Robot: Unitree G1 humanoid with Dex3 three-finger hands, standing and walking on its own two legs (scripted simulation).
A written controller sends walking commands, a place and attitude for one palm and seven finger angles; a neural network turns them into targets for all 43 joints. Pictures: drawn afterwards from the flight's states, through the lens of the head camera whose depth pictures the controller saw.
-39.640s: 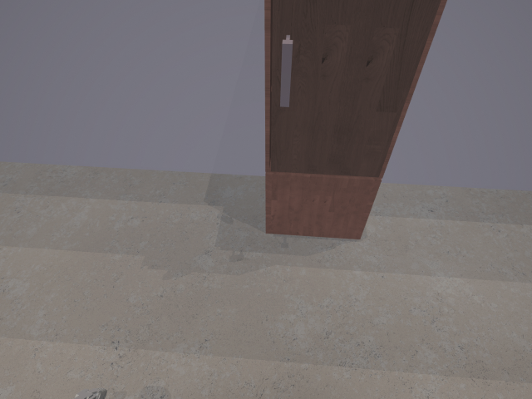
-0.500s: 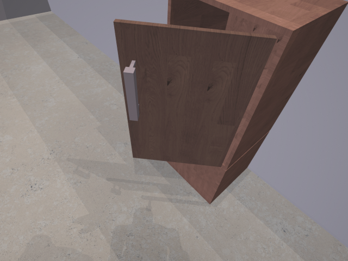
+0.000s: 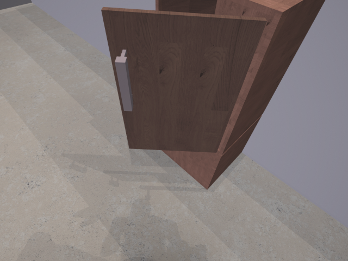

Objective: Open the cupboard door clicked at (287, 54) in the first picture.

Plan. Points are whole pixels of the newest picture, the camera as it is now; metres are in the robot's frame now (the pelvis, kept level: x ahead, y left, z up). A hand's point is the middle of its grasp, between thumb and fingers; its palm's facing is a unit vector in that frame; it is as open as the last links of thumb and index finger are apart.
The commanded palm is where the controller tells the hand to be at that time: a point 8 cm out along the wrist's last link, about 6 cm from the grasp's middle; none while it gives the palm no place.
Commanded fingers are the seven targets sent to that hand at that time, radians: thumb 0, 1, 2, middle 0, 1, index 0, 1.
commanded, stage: come to a stop and stand still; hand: left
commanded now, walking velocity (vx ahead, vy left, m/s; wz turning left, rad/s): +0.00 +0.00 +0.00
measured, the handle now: (126, 81) +0.58 +0.17 +0.07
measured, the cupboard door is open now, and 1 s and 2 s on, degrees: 43 43 43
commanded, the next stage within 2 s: look again from close up in 1.12 s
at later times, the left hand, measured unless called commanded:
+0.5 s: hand out of the picture -0.09 +0.17 -0.17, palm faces +0.04 -0.98 -0.20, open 7.3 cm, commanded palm none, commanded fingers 0.00 0.90 0.90 -0.20 -0.30 -0.20 -0.30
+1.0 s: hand out of the picture -0.04 +0.14 -0.17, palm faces +0.03 -0.99 -0.16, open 7.3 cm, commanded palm none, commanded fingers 0.00 0.90 0.90 -0.20 -0.30 -0.20 -0.30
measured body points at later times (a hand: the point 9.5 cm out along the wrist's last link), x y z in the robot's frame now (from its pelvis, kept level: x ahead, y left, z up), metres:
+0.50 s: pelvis -0.05 -0.01 +0.01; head -0.06 +0.00 +0.46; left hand -0.09 +0.22 -0.15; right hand -0.03 -0.24 -0.15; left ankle -0.02 +0.08 -0.73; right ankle -0.01 -0.15 -0.73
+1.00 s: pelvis -0.04 -0.02 +0.01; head -0.04 -0.01 +0.46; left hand -0.04 +0.19 -0.15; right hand -0.04 -0.24 -0.15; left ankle -0.02 +0.08 -0.73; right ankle -0.01 -0.15 -0.73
